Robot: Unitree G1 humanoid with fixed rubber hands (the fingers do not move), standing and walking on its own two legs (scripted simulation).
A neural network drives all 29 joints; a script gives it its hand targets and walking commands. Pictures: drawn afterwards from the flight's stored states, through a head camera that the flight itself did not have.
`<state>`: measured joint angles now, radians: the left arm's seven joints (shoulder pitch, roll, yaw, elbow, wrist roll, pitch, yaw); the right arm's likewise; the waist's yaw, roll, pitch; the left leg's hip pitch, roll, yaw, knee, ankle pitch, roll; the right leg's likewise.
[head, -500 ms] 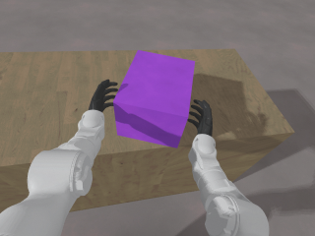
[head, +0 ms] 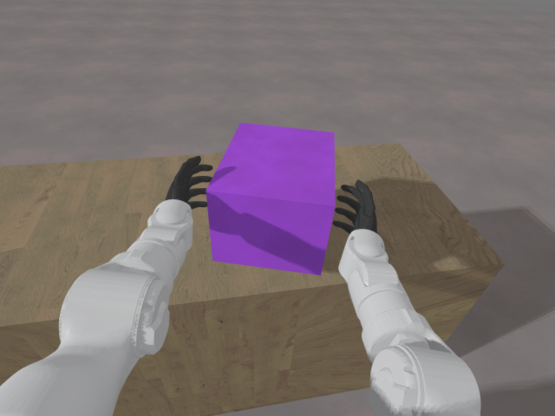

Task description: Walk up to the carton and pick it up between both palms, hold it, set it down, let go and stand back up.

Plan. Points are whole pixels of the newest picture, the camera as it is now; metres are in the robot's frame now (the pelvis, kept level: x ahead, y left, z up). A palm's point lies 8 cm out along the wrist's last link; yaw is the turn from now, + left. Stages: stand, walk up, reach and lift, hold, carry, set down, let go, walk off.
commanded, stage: reach and lift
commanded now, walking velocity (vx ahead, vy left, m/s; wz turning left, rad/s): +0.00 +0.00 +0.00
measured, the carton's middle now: (277, 192) +0.54 -0.06 +0.07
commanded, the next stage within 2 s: hold in 1.46 s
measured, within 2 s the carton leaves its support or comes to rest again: neither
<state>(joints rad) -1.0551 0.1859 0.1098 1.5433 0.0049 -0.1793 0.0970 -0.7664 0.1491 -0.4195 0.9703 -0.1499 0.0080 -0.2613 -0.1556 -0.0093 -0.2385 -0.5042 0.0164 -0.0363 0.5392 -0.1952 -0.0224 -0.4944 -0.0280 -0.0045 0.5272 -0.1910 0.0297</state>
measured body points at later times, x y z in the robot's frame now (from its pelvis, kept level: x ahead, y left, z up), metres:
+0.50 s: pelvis +0.00 -0.01 +0.01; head -0.05 +0.00 +0.46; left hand +0.44 +0.10 +0.16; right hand +0.38 -0.18 +0.15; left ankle +0.04 +0.13 -0.73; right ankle +0.04 -0.14 -0.73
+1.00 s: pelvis +0.00 -0.01 +0.01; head -0.08 +0.00 +0.45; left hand +0.41 +0.11 +0.19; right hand +0.38 -0.17 +0.19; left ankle +0.04 +0.13 -0.73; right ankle +0.04 -0.14 -0.73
